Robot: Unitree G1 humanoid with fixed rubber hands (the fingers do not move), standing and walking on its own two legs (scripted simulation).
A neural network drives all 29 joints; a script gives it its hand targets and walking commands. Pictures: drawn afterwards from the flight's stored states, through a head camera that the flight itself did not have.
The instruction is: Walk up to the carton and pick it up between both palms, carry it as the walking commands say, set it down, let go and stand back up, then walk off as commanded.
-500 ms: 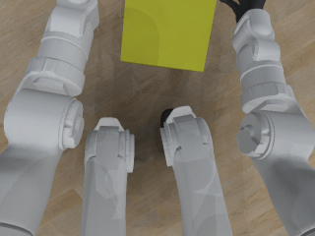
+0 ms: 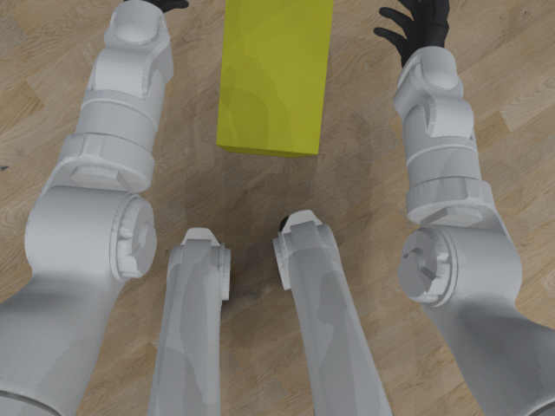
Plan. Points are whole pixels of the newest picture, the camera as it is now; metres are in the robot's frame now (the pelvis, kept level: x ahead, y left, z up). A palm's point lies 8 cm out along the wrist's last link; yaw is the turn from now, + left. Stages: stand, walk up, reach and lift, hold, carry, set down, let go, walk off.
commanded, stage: set down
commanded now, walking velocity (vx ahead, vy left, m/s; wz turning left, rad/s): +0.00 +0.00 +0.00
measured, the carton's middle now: (269, 78) +0.54 -0.08 -0.35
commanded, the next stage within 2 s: let go in 0.66 s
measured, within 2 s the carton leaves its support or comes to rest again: neither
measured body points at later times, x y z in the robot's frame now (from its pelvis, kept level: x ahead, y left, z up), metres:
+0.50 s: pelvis +0.03 -0.01 +0.14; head +0.34 -0.03 +0.46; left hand +0.58 +0.07 +0.03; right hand +0.51 -0.25 +0.03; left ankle +0.09 +0.11 -0.46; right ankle +0.11 -0.12 -0.46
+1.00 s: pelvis +0.06 -0.02 +0.22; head +0.35 -0.03 +0.57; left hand +0.50 +0.11 +0.08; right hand +0.46 -0.24 +0.09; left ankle +0.09 +0.11 -0.46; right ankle +0.11 -0.12 -0.46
